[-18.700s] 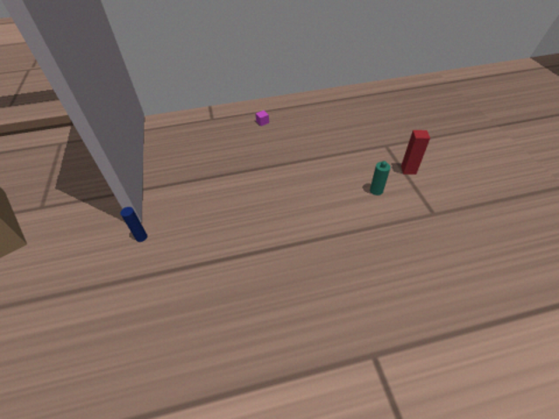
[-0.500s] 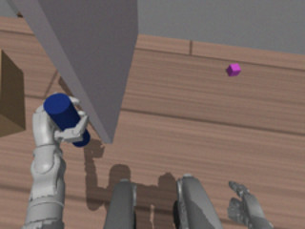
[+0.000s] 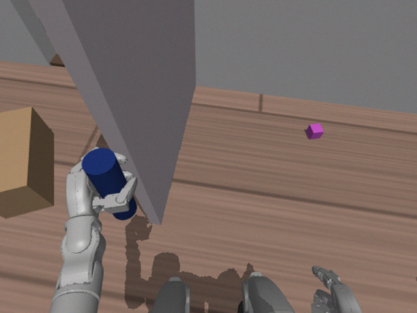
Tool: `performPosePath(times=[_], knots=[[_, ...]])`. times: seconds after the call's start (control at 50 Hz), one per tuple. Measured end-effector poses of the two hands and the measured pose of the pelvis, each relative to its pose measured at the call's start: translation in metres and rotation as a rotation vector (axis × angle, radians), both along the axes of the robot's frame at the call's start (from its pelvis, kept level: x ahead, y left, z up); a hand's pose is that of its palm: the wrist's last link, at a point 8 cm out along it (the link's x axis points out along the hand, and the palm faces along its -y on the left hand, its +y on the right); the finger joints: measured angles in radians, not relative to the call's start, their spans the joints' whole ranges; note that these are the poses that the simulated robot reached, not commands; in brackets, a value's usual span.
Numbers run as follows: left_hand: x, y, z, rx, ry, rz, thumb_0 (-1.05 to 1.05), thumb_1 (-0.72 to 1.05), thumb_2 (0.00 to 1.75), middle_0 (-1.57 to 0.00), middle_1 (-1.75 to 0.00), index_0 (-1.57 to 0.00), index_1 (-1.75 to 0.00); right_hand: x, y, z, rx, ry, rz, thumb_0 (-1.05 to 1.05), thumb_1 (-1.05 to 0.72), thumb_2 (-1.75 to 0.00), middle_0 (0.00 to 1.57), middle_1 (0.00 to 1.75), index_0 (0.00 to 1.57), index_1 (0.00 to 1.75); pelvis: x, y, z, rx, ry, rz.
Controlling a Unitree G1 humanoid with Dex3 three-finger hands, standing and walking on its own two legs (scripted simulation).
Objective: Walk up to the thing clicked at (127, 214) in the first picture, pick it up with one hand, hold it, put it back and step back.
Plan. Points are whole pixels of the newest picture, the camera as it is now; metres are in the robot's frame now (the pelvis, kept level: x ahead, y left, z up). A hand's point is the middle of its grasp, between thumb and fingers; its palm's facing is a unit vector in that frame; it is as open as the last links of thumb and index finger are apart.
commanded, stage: lift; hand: left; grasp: from the side
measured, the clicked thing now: (113, 188) +0.35 +0.20 +0.01
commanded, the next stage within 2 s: hold in 0.60 s
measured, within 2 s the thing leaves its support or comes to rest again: neither
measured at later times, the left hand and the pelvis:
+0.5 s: hand (118, 167) +0.36 +0.17 +0.07, palm faces +0.19 -0.98 -0.01, open 7.2 cm; pelvis +0.02 -0.01 +0.03, yaw +0 degrees
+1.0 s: hand (117, 161) +0.36 +0.17 +0.09, palm faces +0.18 -0.98 -0.02, open 7.2 cm; pelvis +0.02 -0.01 +0.05, yaw +0 degrees
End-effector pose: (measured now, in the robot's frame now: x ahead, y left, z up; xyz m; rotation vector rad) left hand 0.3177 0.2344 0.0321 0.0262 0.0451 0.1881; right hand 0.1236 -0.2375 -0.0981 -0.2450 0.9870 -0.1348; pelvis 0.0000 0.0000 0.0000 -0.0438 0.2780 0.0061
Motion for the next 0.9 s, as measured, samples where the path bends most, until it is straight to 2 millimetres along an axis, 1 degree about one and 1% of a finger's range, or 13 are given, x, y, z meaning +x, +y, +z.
performPosePath(times=[0.22,0.38,0.58,0.9], knots=[[0.005,-0.009,0.027,-0.006,-0.017,-0.005,0.0,-0.05,1.11,-0.89,-1.09,-0.88,-1.07,0.01,0.003,0.018,0.018,-0.014,0.004,0.01,-0.9,-0.89,0.2,0.3,0.21,0.3,0.01,-0.003,0.019,0.006,-0.045,0.002],[0.008,-0.014,0.033,-0.009,-0.001,-0.005,0.0,-0.05,1.11,-0.89,-1.09,-0.88,-1.07,0.018,-0.002,0.029,0.01,-0.028,0.003,0.01,-0.89,-0.89,0.2,0.3,0.21,0.3,0.016,-0.005,0.028,0.011,-0.069,0.002],[0.011,-0.014,0.046,-0.008,-0.016,0.003,0.0,-0.05,1.11,-0.89,-1.09,-0.88,-1.07,0.022,-0.007,0.039,0.004,-0.028,-0.003,0.01,-0.89,-0.89,0.2,0.3,0.2,0.3,0.021,-0.008,0.037,0.014,-0.093,0.003],[0.01,-0.017,0.057,-0.005,-0.02,-0.003,0.0,-0.05,1.11,-0.89,-1.09,-0.88,-1.07,0.024,-0.006,0.046,0.016,-0.033,-0.006,0.01,-0.9,-0.9,0.2,0.3,0.2,0.3,0.025,-0.006,0.045,0.017,-0.123,0.0]])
